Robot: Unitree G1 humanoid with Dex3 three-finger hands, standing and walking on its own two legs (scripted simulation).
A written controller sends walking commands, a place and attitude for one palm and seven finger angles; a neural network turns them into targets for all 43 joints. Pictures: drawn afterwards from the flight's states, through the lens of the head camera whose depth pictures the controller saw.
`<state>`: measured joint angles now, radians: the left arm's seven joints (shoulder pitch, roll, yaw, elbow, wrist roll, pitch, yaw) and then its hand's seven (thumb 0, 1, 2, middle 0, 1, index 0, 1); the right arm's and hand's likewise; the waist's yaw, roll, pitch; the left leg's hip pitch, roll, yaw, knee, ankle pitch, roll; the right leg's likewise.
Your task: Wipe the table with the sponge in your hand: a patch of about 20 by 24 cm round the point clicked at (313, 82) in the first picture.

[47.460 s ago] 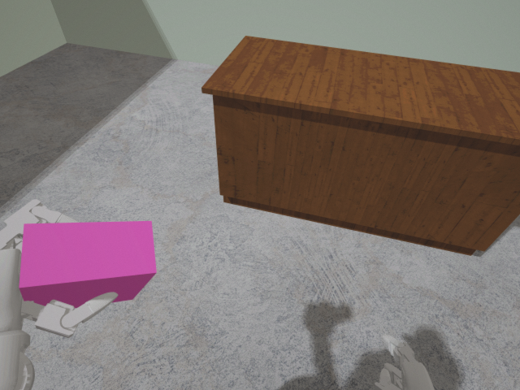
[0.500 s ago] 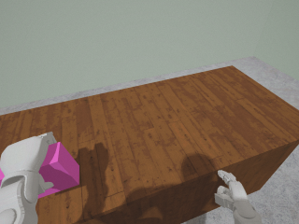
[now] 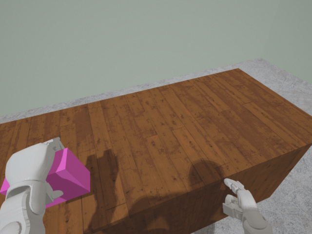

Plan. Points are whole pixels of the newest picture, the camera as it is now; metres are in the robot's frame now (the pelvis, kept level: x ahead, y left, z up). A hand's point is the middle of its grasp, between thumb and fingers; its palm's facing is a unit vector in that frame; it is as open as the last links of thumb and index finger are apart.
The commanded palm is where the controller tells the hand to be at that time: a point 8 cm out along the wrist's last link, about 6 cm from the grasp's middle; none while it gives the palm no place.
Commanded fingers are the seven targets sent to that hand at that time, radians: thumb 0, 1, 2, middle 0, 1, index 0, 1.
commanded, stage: bring the sponge back beside the body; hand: left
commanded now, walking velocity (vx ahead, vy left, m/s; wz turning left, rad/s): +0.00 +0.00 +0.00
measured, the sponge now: (55, 184) +0.19 +0.29 +0.05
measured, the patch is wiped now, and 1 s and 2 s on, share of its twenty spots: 1.00 1.00 1.00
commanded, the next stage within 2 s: step back with the hand held close in 1.14 s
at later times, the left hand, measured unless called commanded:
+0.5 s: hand (50, 175) +0.18 +0.28 +0.11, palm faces +0.15 -0.16 -0.98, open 10.1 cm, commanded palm +0.14 +0.27 +0.18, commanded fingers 0.00 0.10 1.30 -1.20 -1.60 -1.20 -1.60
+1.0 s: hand (54, 175) +0.18 +0.27 +0.11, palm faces +0.17 -0.20 -0.96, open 10.1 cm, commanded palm +0.14 +0.26 +0.18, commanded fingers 0.00 0.10 1.30 -1.20 -1.60 -1.20 -1.60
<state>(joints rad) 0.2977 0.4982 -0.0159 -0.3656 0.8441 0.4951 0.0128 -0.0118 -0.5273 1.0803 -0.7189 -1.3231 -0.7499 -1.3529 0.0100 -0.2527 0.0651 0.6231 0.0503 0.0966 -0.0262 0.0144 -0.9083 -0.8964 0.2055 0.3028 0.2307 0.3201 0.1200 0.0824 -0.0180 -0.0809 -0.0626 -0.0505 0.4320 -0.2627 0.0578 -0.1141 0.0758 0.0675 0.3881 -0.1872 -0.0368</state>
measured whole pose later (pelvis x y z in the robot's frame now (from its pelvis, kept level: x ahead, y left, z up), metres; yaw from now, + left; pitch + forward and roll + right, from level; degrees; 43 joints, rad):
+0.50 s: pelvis -0.01 -0.01 +0.00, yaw +0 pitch -6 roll -1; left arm 0.29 0.50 -0.02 -0.37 0.84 0.51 0.01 -0.01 -0.53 1.08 -0.72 -1.32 -0.75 -1.35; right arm -0.01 -0.26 0.07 0.63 0.05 0.10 -0.04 0.01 -0.91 -0.90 0.21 0.30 0.21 0.30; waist 0.13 0.09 -0.02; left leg -0.08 -0.05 -0.06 0.44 -0.26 0.04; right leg -0.11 0.09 0.05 0.39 -0.18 -0.06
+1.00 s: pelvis -0.01 -0.01 +0.00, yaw +0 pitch -6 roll -1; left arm 0.29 0.49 -0.03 -0.40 0.82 0.54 0.02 -0.01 -0.53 1.08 -0.72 -1.32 -0.75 -1.35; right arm -0.01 -0.25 0.07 0.62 0.06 0.11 -0.04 0.01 -0.91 -0.90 0.21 0.30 0.20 0.30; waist 0.12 0.09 -0.02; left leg -0.09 -0.05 -0.05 0.45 -0.26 0.04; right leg -0.12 0.09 0.06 0.40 -0.18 -0.05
